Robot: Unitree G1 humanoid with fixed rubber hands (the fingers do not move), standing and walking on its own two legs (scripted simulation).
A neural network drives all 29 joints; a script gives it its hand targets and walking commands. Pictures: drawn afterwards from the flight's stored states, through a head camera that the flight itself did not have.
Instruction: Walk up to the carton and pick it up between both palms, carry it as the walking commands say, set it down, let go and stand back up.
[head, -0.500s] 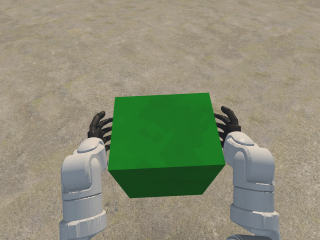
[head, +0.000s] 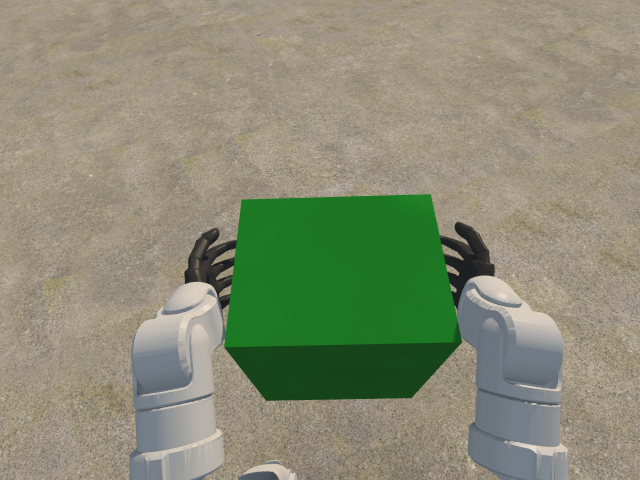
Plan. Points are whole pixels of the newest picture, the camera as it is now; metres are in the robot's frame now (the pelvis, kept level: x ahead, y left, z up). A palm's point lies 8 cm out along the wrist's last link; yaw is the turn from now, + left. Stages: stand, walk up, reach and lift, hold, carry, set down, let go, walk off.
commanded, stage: carry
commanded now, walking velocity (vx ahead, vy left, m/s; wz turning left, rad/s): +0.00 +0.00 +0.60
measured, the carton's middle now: (337, 311) +0.32 -0.02 +0.02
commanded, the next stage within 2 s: none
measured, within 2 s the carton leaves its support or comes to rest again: neither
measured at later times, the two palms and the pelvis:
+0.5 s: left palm (36, 427) +0.18 +0.27 +0.09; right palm (337, 321) +0.27 -0.02 +0.09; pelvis -0.07 +0.02 -0.01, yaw +17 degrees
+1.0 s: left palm out of the picture -0.03 +0.31 +0.08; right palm (259, 465) +0.14 +0.06 +0.08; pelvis -0.15 +0.04 -0.01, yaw +32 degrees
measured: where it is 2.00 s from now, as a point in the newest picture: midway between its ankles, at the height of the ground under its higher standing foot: outside the picture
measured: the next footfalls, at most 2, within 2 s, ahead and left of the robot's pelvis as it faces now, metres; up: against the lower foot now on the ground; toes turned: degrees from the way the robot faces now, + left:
left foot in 0.16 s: +0.02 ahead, +0.15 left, +0.00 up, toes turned +14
right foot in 0.56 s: -0.02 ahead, -0.09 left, +0.00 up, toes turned +15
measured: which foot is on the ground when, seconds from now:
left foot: up 0.00-0.14, down 0.16-0.56, up 0.58-0.90, down 0.92-1.00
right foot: down 0.00-0.18, up 0.20-0.54, down 0.56-0.94, up 0.96-1.00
